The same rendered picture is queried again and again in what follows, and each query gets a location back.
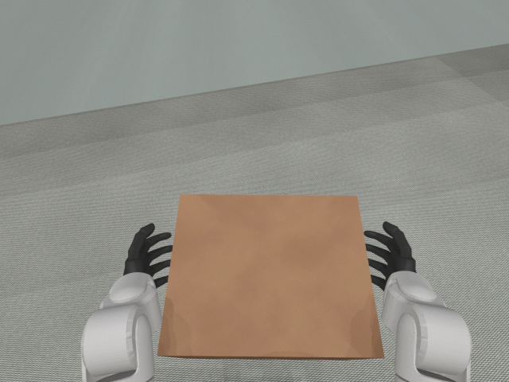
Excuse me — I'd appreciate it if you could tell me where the robot left forearm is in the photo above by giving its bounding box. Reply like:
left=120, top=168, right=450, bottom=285
left=80, top=272, right=162, bottom=382

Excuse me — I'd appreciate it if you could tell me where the robot right forearm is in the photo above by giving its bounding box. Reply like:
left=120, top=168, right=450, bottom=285
left=381, top=271, right=472, bottom=382

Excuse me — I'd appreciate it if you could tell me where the carton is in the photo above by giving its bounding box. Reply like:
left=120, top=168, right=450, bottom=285
left=157, top=194, right=385, bottom=361

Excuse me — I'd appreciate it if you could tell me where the left robot hand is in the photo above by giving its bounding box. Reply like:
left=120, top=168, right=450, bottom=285
left=123, top=223, right=173, bottom=288

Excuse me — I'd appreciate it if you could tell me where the right robot hand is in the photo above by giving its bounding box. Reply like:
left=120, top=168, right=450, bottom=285
left=363, top=221, right=417, bottom=291

